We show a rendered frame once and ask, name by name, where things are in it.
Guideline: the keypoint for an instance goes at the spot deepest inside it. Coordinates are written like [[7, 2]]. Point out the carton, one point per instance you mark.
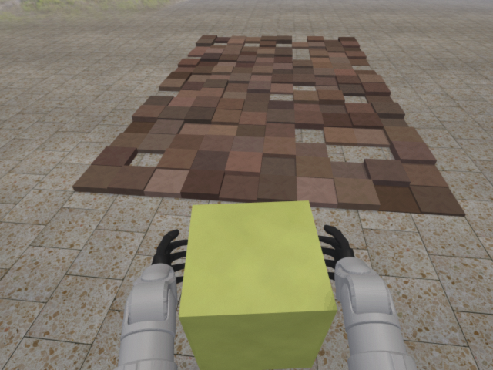
[[256, 294]]

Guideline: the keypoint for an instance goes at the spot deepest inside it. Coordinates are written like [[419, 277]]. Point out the robot right forearm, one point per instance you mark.
[[370, 319]]

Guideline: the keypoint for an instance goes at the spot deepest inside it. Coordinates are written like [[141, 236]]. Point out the robot left forearm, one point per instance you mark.
[[149, 322]]

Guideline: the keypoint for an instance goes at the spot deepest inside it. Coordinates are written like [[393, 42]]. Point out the right robot hand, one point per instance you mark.
[[339, 243]]

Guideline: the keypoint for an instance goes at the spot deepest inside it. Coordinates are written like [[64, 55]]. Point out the left robot hand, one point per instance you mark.
[[163, 252]]

